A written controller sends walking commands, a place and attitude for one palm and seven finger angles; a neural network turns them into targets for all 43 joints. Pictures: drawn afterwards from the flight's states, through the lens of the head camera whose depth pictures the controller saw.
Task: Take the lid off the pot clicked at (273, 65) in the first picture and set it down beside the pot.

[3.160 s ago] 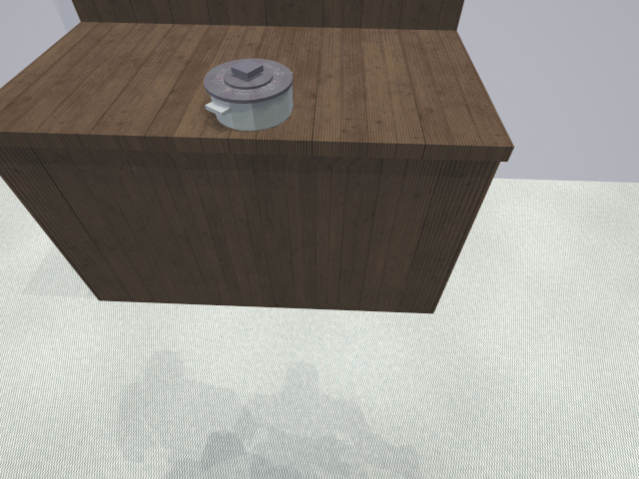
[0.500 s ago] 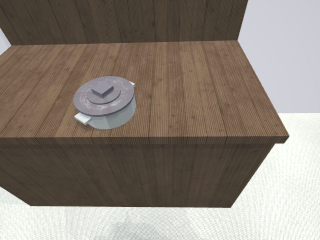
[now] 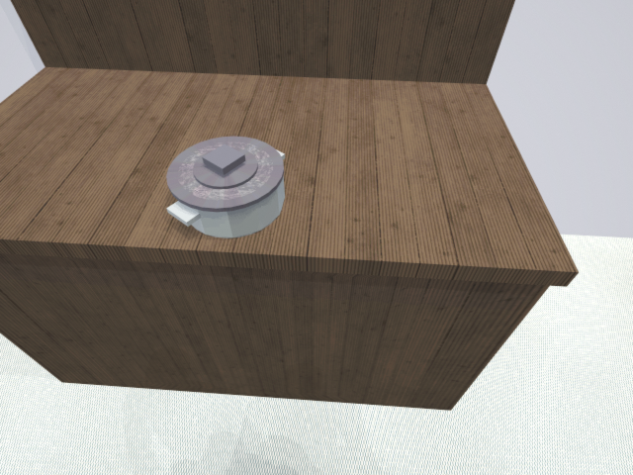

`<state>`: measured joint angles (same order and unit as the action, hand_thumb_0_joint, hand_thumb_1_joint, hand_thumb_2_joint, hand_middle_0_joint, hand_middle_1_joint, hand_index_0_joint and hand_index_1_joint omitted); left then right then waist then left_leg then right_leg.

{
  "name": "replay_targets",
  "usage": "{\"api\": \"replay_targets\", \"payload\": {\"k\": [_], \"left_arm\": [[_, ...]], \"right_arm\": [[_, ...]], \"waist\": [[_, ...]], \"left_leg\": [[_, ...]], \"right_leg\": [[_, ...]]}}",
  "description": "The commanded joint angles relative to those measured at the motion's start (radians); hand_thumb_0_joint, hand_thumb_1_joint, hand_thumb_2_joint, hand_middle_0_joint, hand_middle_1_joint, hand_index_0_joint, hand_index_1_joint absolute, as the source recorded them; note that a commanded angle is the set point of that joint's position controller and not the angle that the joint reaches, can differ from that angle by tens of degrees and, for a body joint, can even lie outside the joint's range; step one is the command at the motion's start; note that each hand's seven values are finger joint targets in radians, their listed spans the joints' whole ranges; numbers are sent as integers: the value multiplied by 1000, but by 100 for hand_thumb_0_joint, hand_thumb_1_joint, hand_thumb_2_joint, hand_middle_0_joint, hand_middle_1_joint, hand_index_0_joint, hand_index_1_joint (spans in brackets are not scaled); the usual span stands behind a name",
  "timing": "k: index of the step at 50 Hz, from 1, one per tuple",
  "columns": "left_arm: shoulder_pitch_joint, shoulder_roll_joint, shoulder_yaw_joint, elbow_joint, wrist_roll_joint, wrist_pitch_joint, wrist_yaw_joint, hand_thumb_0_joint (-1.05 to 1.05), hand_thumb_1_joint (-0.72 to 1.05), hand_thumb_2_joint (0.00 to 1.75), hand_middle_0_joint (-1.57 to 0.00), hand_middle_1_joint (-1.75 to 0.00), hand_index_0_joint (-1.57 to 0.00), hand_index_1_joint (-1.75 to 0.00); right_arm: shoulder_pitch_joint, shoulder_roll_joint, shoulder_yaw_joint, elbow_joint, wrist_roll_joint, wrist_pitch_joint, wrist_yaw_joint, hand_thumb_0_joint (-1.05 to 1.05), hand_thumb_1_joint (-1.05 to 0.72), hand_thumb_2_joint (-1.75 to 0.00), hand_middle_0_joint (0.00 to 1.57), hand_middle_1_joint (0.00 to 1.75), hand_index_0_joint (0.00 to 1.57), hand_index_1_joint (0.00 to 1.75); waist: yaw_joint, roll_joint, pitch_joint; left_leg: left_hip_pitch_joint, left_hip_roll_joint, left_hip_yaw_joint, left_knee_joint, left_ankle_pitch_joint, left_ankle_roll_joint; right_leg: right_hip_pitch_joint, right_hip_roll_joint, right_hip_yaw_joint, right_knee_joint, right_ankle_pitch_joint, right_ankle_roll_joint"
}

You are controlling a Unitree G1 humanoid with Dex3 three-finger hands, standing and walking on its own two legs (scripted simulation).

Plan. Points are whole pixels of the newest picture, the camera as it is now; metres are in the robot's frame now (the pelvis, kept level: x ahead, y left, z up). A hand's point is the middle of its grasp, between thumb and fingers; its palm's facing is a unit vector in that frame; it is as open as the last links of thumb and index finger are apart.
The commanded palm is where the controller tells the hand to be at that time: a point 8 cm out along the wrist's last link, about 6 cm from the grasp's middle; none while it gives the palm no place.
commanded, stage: look again from close up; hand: left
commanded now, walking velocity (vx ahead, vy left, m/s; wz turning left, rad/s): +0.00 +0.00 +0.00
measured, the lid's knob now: (224, 159) +0.57 +0.20 +0.08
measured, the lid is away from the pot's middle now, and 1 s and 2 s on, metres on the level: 0.00 0.00 0.00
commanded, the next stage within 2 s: shuffle to correct the standing spot in 1.00 s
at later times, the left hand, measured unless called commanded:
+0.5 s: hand out of the picture +0.04 +0.20 -0.18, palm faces +0.01 -0.98 -0.21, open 7.4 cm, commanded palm none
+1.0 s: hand out of the picture +0.04 +0.19 -0.18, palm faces +0.01 -0.98 -0.19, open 7.4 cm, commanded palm none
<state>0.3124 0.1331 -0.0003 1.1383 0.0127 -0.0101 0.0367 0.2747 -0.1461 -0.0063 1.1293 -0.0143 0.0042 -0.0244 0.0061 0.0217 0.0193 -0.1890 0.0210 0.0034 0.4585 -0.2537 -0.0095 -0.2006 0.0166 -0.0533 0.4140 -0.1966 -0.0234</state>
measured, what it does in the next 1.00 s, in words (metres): stands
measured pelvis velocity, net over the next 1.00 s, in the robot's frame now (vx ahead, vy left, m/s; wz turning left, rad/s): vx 0.03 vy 0.02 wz -0.01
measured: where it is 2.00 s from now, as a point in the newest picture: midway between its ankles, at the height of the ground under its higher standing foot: outside the picture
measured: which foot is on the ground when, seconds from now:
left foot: down 0.00-1.00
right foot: down 0.00-1.00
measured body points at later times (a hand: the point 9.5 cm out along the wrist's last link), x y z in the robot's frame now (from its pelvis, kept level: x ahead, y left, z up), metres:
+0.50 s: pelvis +0.02 +0.03 +0.00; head +0.03 +0.02 +0.44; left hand +0.04 +0.25 -0.16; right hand +0.01 -0.19 -0.17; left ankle +0.00 +0.12 -0.74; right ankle +0.02 -0.10 -0.74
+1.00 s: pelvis +0.03 +0.02 +0.00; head +0.05 +0.02 +0.45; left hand +0.04 +0.24 -0.16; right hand +0.04 -0.20 -0.16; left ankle +0.00 +0.12 -0.74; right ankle +0.02 -0.10 -0.74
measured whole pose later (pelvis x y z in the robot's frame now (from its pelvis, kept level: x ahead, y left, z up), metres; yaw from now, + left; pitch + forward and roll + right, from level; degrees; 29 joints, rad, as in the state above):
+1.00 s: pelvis +0.03 +0.02 +0.00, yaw -1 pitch +0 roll +0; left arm 0.27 0.15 0.00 1.10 0.01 0.00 0.03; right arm 0.25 -0.15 0.00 1.12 -0.01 -0.03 -0.04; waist 0.00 -0.01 0.04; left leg -0.15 -0.02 0.03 0.46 -0.31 0.03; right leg -0.20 -0.03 -0.02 0.49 -0.28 0.01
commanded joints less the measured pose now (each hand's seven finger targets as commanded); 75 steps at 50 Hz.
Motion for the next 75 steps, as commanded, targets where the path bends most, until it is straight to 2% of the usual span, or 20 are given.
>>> {"api": "replay_targets", "payload": {"k": [1, 2, 3, 7, 10, 12, 15, 30, 55, 58, 62, 65, 67, 68, 69, 70, 71, 72, 73, 75], "left_arm": [[22, 157, 23, -75, 6, -40, 16, 0, 90, 90, -20, -30, -20, -30], [20, 160, 27, -87, 2, -33, 10, 0, 90, 90, -20, -30, -20, -30], [22, 142, 24, -92, 0, -29, 9, 0, 90, 90, -20, -30, -20, -30], [48, 108, 13, -85, 1, -20, 0, 0, 90, 90, -20, -30, -20, -30], [58, 96, 9, -83, -1, -21, 2, 0, 90, 90, -20, -30, -20, -30], [59, 100, 11, -83, -2, -18, 1, 0, 90, 90, -20, -30, -20, -30], [54, 102, 11, -85, -3, -18, 4, 0, 90, 90, -20, -30, -20, -30], [23, 123, 19, -86, -5, -13, 7, 0, 90, 90, -20, -30, -20, -30], [22, 128, 19, -71, -4, -13, 4, 0, 90, 90, -20, -30, -20, -30], [28, 136, 26, -75, 1, -8, 1, 0, 90, 90, -20, -30, -20, -30], [53, 174, 44, -86, 4, -1, -5, 0, 90, 90, -20, -30, -20, -30], [75, 194, 62, -101, 5, -5, -1, 0, 90, 90, -20, -30, -20, -30], [68, 191, 67, -110, 6, -8, -2, 0, 90, 90, -20, -30, -20, -30], [44, 181, 68, -120, 7, -8, -2, 0, 90, 90, -20, -30, -20, -30], [30, 161, 63, -128, 8, -6, -3, 0, 90, 90, -20, -30, -20, -30], [20, 129, 57, -140, 10, -3, -6, 0, 90, 90, -20, -30, -20, -30], [-8, 97, 46, -152, 13, -5, -6, 0, 90, 90, -20, -30, -20, -30], [-55, 103, 40, -173, 13, -7, -1, 0, 90, 90, -20, -30, -20, -30], [-96, 108, 43, -188, 12, -9, 2, 0, 90, 90, -20, -30, -20, -30], [-123, 95, 48, -194, 5, -14, -4, 0, 90, 90, -20, -30, -20, -30]], "right_arm": [[98, -61, -4, -80, -1, -24, 11, 0, -90, -90, 20, 30, 20, 30], [109, -59, -6, -90, -5, -25, 11, 0, -90, -90, 20, 30, 20, 30], [99, -70, -7, -104, -4, -26, 7, 0, -90, -90, 20, 30, 20, 30], [77, -79, -3, -126, 1, -36, 1, 0, -90, -90, 20, 30, 20, 30], [83, -91, -2, -117, 4, -44, -2, 0, -90, -90, 20, 30, 20, 30], [90, -91, 0, -109, 3, -48, -4, 0, -90, -90, 20, 30, 20, 30], [87, -95, 1, -95, 4, -51, -6, 0, -90, -90, 20, 30, 20, 30], [69, -95, -2, -53, 5, -54, -15, 0, -90, -90, 20, 30, 20, 30], [38, -94, -4, -20, 8, -49, -19, 0, -90, -90, 20, 30, 20, 30], [47, -102, -7, -21, 3, -39, -14, 0, -90, -90, 20, 30, 20, 30], [47, -84, -7, -47, -5, -24, -5, 0, -90, -90, 20, 30, 20, 30], [53, -68, -10, -65, -6, -26, -1, 0, -90, -90, 20, 30, 20, 30], [67, -63, -12, -69, -4, -31, 0, 0, -90, -90, 20, 30, 20, 30], [97, -64, -11, -63, -3, -37, 0, 0, -90, -90, 20, 30, 20, 30], [134, -72, -10, -47, -3, -44, 1, 0, -90, -90, 20, 30, 20, 30], [182, -109, -17, -32, -7, -51, -1, 0, -90, -90, 20, 30, 20, 30], [235, -143, -25, -18, -9, -51, -9, 0, -90, -90, 20, 30, 20, 30], [287, -142, -25, -11, -11, -49, -14, 0, -90, -90, 20, 30, 20, 30], [305, -131, -19, -9, -13, -50, -19, 0, -90, -90, 20, 30, 20, 30], [264, -117, -13, -30, -15, -56, -22, 0, -90, -90, 20, 30, 20, 30]], "waist": [[-49, 14, 7], [-40, 66, -38], [-38, 71, -10], [-8, 2, 73], [-6, -40, 84], [-2, -15, 71], [1, -34, 76], [-1, -10, 19], [1, -22, 16], [7, -21, 42], [19, -104, 108], [24, -178, 108], [15, -145, 95], [-4, -116, 94], [-14, -39, 82], [-29, 97, 53], [-47, 227, 55], [-69, 243, 63], [-75, 190, 78], [-53, 107, 94]], "left_leg": [[-13, 32, -29, 33, -18, 17], [-9, 31, -37, 14, -10, 24], [-56, 46, -60, -8, -34, 31], [-146, 66, -109, -93, -59, 53], [-138, 66, -107, -97, -5, 55], [-118, 70, -109, -113, 8, 58], [-115, 67, -103, -110, 49, 57], [-21, 66, -74, -73, 227, 49], [15, 68, -68, -80, 222, 42], [-25, 48, -53, -64, 42, 48], [-137, -12, -2, 22, -133, 37], [-176, -22, 32, 115, -129, 28], [-111, -18, 26, 70, -106, 31], [-68, -14, 14, 18, -75, 36], [-8, 8, -19, -40, 7, 48], [75, 87, -122, -70, 172, 87], [161, 188, -245, -106, 398, 153], [263, 248, -324, -122, 608, 224], [282, 268, -340, -102, 757, 263], [233, 253, -296, -94, 789, 271]], "right_leg": [[-125, -173, 183, -111, -249, -58], [-107, -150, 150, -62, -223, -57], [-108, -128, 141, -38, -225, -49], [-75, -97, 112, -1, -148, -33], [-60, -100, 114, 11, -74, -25], [-50, -97, 103, 21, -52, -24], [-33, -104, 103, 28, -5, -19], [8, -118, 103, 43, 140, -13], [20, -126, 116, 11, 173, -14], [8, -129, 127, 5, -10, -30], [-8, -188, 229, -83, -272, -82], [4, -266, 318, -122, -265, -130], [-34, -257, 280, -83, -187, -130], [-57, -229, 234, -24, -126, -116], [-81, -171, 159, 64, -87, -91], [-132, -90, 45, 204, -96, -54], [-247, -23, -54, 352, -232, -20], [-389, -12, -32, 494, -414, -12], [-450, -40, 3, 591, -436, -18], [-446, -78, 20, 640, -403, -25]]}}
